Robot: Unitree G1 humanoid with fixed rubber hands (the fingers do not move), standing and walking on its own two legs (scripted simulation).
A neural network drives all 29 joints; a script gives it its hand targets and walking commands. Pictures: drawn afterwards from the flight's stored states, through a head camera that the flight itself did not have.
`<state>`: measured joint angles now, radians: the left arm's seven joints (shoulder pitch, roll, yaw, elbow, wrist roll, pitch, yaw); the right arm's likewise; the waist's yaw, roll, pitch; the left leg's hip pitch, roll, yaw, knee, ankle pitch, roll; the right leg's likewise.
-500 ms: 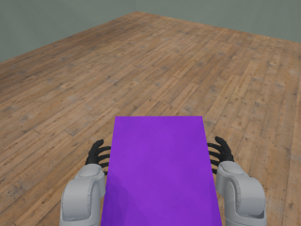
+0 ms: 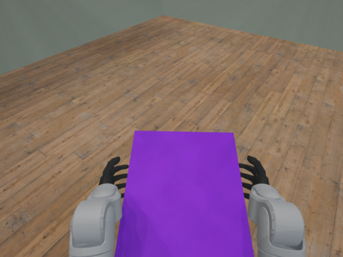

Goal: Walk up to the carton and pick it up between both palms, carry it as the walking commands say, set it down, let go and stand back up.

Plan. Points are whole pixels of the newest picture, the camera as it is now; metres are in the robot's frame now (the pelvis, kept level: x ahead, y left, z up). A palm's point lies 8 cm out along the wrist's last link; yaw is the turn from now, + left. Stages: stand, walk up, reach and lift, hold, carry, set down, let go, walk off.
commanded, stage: carry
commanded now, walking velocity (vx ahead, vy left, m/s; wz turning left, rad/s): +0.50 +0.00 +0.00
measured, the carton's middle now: (182, 199) +0.27 -0.01 +0.01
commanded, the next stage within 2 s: none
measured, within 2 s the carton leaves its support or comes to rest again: neither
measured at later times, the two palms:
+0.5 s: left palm (121, 115) +0.50 +0.17 +0.09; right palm (225, 118) +0.48 -0.14 +0.09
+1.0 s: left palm (140, 67) +0.80 +0.14 +0.10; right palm (217, 66) +0.80 -0.17 +0.09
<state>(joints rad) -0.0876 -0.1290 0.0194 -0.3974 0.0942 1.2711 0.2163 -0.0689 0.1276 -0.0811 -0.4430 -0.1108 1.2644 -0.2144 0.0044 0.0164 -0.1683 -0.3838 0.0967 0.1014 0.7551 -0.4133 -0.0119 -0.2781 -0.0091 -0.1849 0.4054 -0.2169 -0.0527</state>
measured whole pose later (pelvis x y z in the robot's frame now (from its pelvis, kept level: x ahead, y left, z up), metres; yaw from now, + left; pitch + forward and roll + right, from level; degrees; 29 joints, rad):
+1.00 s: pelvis +0.54 -0.01 +0.01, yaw -1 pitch +5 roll +2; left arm -0.07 -0.13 0.04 -0.50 0.08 1.22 0.21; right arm -0.08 0.13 -0.04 -0.50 -0.11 1.21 -0.22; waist 0.03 -0.01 -0.05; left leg -0.55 0.08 0.14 0.63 -0.17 -0.02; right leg -0.08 -0.05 -0.18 0.29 -0.29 -0.02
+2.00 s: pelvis +1.22 +0.00 -0.02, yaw -4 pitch +3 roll +2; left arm -0.10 -0.13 0.06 -0.50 0.10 1.23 0.21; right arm -0.12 0.13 -0.04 -0.46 -0.10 1.21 -0.21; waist 0.01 -0.05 -0.06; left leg -0.45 0.03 0.25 0.53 -0.13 0.08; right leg -0.07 -0.11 -0.14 0.67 -0.46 0.03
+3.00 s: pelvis +1.88 -0.01 +0.01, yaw -6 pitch +4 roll -1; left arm -0.10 -0.13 0.05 -0.45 0.11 1.24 0.21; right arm -0.10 0.13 -0.07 -0.43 -0.10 1.22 -0.21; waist -0.02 -0.02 -0.04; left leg -0.23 0.03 0.24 0.33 -0.18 0.07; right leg -0.46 -0.07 -0.08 0.98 -0.28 0.02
